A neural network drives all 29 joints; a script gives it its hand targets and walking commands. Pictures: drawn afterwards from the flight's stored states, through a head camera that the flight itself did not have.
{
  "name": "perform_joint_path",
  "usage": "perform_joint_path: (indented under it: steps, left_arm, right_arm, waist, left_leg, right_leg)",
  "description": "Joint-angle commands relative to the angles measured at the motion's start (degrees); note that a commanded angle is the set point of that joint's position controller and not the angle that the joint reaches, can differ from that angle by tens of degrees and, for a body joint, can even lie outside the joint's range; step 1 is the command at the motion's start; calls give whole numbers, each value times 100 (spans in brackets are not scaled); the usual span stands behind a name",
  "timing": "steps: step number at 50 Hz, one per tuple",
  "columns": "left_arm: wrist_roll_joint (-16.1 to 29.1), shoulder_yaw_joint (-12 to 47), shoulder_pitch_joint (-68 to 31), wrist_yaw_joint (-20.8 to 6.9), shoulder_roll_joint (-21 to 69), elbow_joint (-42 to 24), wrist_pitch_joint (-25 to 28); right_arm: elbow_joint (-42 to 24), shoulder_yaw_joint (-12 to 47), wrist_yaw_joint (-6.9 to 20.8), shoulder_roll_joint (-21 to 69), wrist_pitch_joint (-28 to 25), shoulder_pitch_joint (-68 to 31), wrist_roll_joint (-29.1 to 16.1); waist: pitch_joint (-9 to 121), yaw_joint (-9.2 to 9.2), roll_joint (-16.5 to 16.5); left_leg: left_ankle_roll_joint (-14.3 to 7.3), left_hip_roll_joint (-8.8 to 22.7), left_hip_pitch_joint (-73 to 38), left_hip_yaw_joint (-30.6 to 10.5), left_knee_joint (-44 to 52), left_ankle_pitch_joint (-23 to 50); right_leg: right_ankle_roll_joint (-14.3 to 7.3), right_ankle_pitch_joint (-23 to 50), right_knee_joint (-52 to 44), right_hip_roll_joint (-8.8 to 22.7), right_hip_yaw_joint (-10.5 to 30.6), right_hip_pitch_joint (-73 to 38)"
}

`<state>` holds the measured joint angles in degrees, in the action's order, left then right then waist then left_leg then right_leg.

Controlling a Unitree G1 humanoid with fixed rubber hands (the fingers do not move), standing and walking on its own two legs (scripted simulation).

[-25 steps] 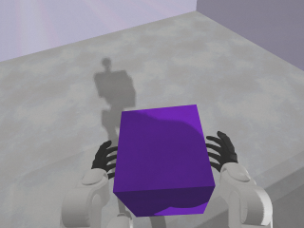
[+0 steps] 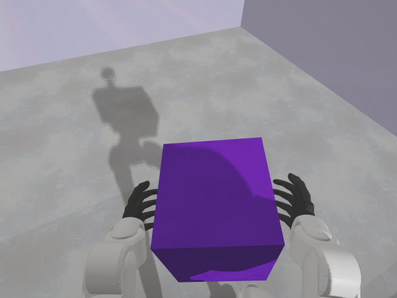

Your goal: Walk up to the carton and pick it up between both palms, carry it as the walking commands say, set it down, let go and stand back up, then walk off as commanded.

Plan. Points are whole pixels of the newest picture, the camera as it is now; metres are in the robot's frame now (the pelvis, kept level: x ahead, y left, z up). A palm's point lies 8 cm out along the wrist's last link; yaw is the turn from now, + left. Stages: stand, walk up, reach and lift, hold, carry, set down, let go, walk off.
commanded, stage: carry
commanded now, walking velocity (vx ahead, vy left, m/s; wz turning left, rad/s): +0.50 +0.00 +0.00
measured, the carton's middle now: (217, 215) +0.30 -0.02 -0.01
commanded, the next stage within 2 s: none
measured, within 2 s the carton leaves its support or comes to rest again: neither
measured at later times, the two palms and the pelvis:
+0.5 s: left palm (170, 96) +0.59 +0.10 +0.08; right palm (274, 94) +0.62 -0.18 +0.08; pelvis +0.36 -0.04 +0.00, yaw +3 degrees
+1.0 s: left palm (165, 38) +0.96 +0.16 +0.06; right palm (242, 36) +0.96 -0.13 +0.08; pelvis +0.72 +0.03 +0.00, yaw +0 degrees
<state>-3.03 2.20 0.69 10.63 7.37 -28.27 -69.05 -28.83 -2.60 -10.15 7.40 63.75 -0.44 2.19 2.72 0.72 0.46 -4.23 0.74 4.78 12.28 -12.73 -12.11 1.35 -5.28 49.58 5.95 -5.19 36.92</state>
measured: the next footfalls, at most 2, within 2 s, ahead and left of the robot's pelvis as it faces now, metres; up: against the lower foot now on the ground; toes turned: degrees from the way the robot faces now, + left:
right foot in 0.22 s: +0.38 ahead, -0.10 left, +0.00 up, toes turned -8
left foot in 0.76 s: +0.74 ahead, +0.08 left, +0.00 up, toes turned +12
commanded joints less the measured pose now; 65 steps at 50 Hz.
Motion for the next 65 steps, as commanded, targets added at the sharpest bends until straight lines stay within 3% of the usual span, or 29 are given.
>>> perform_joint_path:
  steps: [1, 7, 10, 11, 12, 13, 14, 15, 16, 19, 22, 26, 29, 34, 36, 37, 38, 39, 40, 41, 43, 44, 48, 55, 58, 62, 63, 64, 65]
  left_arm:
    - [1574, 3322, -2597, -666, 5079, -1205, 571]
    - [1624, 3329, -2659, -617, 4793, -1270, 372]
    - [1618, 3177, -2473, -605, 4681, -1155, 290]
    - [1579, 3074, -2469, -639, 4616, -1139, 263]
    - [1620, 3038, -2497, -641, 4453, -1159, 248]
    - [1662, 2961, -2332, -657, 4625, -917, 253]
    - [1713, 2920, -2440, -703, 4831, -942, 286]
    - [1653, 2926, -2560, -739, 5019, -927, 324]
    - [1653, 2957, -2598, -798, 5230, -884, 367]
    - [1831, 3070, -2841, -941, 5400, -1065, 547]
    - [1949, 3137, -2893, -996, 5137, -1236, 635]
    - [1875, 2961, -2597, -1017, 4771, -1174, 604]
    - [1801, 2847, -2468, -994, 4591, -1107, 506]
    - [1785, 2898, -2566, -916, 4465, -1106, 341]
    - [1820, 3021, -2706, -884, 4463, -1226, 280]
    - [1826, 3078, -2813, -880, 4461, -1268, 250]
    - [1770, 3091, -2852, -864, 4422, -1205, 208]
    - [1745, 3125, -2993, -849, 4377, -1239, 160]
    - [1663, 3098, -2956, -841, 4530, -1238, 119]
    - [1808, 3247, -3012, -845, 4843, -1169, 173]
    - [1830, 3275, -2943, -887, 5255, -930, 270]
    - [1783, 3258, -3033, -895, 5465, -912, 349]
    - [1694, 3266, -2816, -840, 5614, -939, 594]
    - [1583, 3283, -2696, -651, 5082, -1160, 549]
    - [1629, 3354, -2841, -648, 4954, -1228, 439]
    - [1624, 3181, -2581, -606, 4759, -1135, 315]
    - [1621, 3107, -2572, -617, 4756, -1111, 291]
    - [1616, 3043, -2644, -648, 4699, -1130, 257]
    - [1648, 2984, -2720, -655, 4618, -1145, 255]
  right_arm:
    - [-446, 3368, 1091, 4897, 117, -1720, -1618]
    - [-622, 3334, 933, 4541, 250, -1588, -1539]
    - [-779, 3478, 888, 4492, 342, -1747, -1616]
    - [-792, 3524, 876, 4444, 379, -1835, -1622]
    - [-843, 3532, 859, 4443, 439, -1855, -1707]
    - [-788, 3565, 863, 4465, 454, -1839, -1613]
    - [-673, 3619, 890, 4716, 421, -2025, -1644]
    - [-517, 3661, 927, 4959, 391, -2010, -1631]
    - [-433, 3710, 954, 5191, 339, -2046, -1640]
    - [-419, 3795, 948, 5538, 131, -2122, -1637]
    - [-265, 3752, 857, 5533, 41, -1973, -1559]
    - [-386, 3842, 757, 5343, 66, -1967, -1569]
    - [-414, 3896, 731, 5243, 192, -2060, -1605]
    - [-422, 3799, 724, 5030, 398, -2009, -1555]
    - [-503, 3722, 732, 4955, 441, -2043, -1562]
    - [-455, 3681, 737, 4949, 455, -1988, -1547]
    - [-401, 3665, 758, 4934, 483, -2024, -1556]
    - [-375, 3581, 788, 4819, 510, -2052, -1523]
    - [-96, 3419, 813, 4820, 508, -1867, -1452]
    - [-258, 3432, 853, 5077, 458, -2010, -1532]
    - [-215, 3469, 962, 5462, 360, -2110, -1586]
    - [-215, 3512, 1015, 5651, 302, -2234, -1638]
    - [-406, 3521, 1120, 5566, 99, -2164, -1727]
    - [-437, 3302, 1092, 4861, 110, -1676, -1627]
    - [-508, 3250, 1005, 4665, 170, -1528, -1529]
    - [-761, 3378, 910, 4488, 292, -1570, -1593]
    - [-844, 3437, 899, 4483, 318, -1749, -1624]
    - [-806, 3426, 870, 4435, 361, -1794, -1595]
    - [-943, 3504, 849, 4536, 388, -1947, -1688]
  waist:
    - [993, -20, 669]
    - [906, 70, 934]
    - [1710, -147, 741]
    - [2056, -259, 420]
    - [2695, -265, -931]
    - [2420, -235, -1692]
    - [2162, -196, -1175]
    - [2078, -134, -543]
    - [1938, -115, -349]
    - [1686, -74, -649]
    - [1450, -79, -743]
    - [1147, -134, -971]
    - [835, -212, -966]
    - [737, -312, -1084]
    - [1091, -278, -1178]
    - [1375, -185, -988]
    - [1695, -72, -700]
    - [2200, 58, 214]
    - [2329, 42, 1615]
    - [2248, 22, 1110]
    - [1959, 10, 98]
    - [1914, 2, -74]
    - [1617, -25, 354]
    - [886, -11, 757]
    - [772, 73, 904]
    - [1504, -31, 887]
    - [1775, -164, 668]
    - [2148, -250, 325]
    - [2516, -167, -1041]
  left_leg:
    - [-28, 1009, -1100, -423, 400, 2425]
    - [48, 1074, -1362, 34, -35, 4193]
    - [271, 952, -1181, 217, -2085, 4294]
    - [356, 926, -399, 54, -3246, 2972]
    - [518, 457, 1363, -184, -5111, 774]
    - [559, -287, 2771, -661, -6219, -1828]
    - [481, 38, 3201, -1280, -6499, -1513]
    - [432, 355, 3110, -1467, -6197, -953]
    - [489, 576, 2949, -1419, -5783, -604]
    - [635, 649, 2800, -1049, -5023, 41]
    - [686, 577, 3179, -771, -4423, 646]
    - [724, 433, 3529, -400, -3784, 1193]
    - [680, 295, 3391, -109, -2984, 1438]
    - [435, -53, 2657, 240, -1639, 1524]
    - [356, -216, 1816, 383, -1313, 1304]
    - [342, -357, 992, 588, -984, 1346]
    - [325, -212, -250, 476, -929, 1214]
    - [-31, 1032, -1745, -1161, -1047, 600]
    - [-906, 2454, -2455, -4020, -252, -322]
    - [-846, 2315, -2261, -3916, -58, 483]
    - [-574, 1880, -1411, -2545, 0, 1580]
    - [-441, 1752, -1220, -2159, 22, 1691]
    - [-287, 1462, -1027, -1342, 263, 1564]
    - [81, 861, -1236, -236, 376, 3178]
    - [59, 919, -1389, -22, 352, 3756]
    - [145, 956, -1507, 149, -1240, 5052]
    - [285, 825, -1234, 279, -2304, 4729]
    - [448, 795, -378, 136, -3514, 3046]
    - [598, 301, 1383, -198, -5006, -617]
  right_leg:
    - [-5, 624, -879, -236, -476, 146]
    - [-315, 1264, -2359, -658, -886, -877]
    - [-337, 820, -2666, -871, -1072, -2870]
    - [-455, -60, -2487, -213, -329, -3819]
    - [-1160, -891, -2443, 1565, 2257, -5200]
    - [-1589, -461, -3338, 2026, 3766, -5467]
    - [-1523, -133, -3401, 1843, 3319, -4985]
    - [-1259, -45, -3486, 1684, 2753, -4463]
    - [-1029, -110, -3594, 1519, 2184, -3996]
    - [-718, -570, -4024, 1095, 1174, -3581]
    - [-566, 416, -4123, 935, 604, -3837]
    - [-443, 1896, -3962, 718, 64, -4407]
    - [-427, 2247, -3884, 516, -238, -4475]
    - [-711, 3318, -3635, 652, -343, -4852]
    - [-584, 4316, -2893, 729, -464, -5083]
    - [-485, 4391, -2102, 609, -655, -4928]
    - [-333, 3622, -1258, 441, -756, -4194]
    - [-141, 1157, 220, 217, -602, -2626]
    - [20, -2098, 1892, -809, -329, -611]
    - [-40, -2047, 2486, -557, 614, -212]
    - [-142, -1359, 2010, -76, 699, -219]
    - [-108, -1179, 1676, 43, 640, -323]
    - [-34, -459, 865, 97, 279, -72]
    - [-60, 752, -1213, -358, -600, -18]
    - [-211, 1160, -2081, -572, -867, -401]
    - [-278, 1204, -2691, -998, -1134, -2191]
    - [-281, 1430, -3028, -961, -1140, -3076]
    - [-416, 1820, -2666, -42, -253, -4139]
    - [-993, 3595, -2197, 1597, 1805, -5378]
